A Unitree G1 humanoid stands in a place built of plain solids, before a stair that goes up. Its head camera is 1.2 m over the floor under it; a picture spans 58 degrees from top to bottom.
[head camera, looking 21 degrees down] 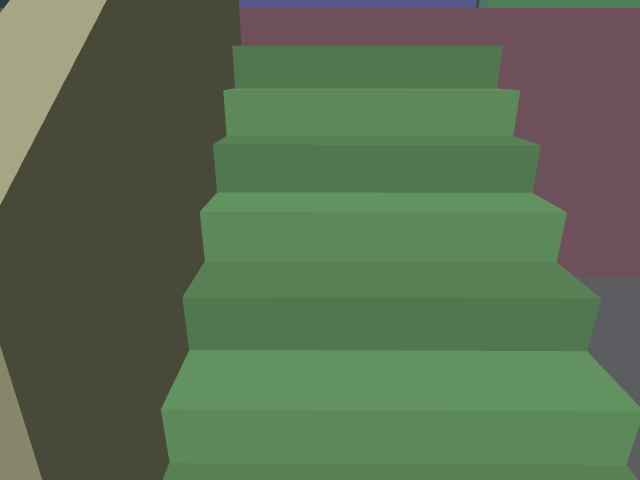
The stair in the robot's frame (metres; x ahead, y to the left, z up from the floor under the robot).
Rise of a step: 0.19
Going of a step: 0.26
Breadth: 1.27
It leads straight ahead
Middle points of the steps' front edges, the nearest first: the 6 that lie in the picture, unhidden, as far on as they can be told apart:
0.90 -0.21 0.38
1.16 -0.22 0.57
1.42 -0.22 0.76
1.69 -0.22 0.95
1.95 -0.22 1.14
2.22 -0.22 1.32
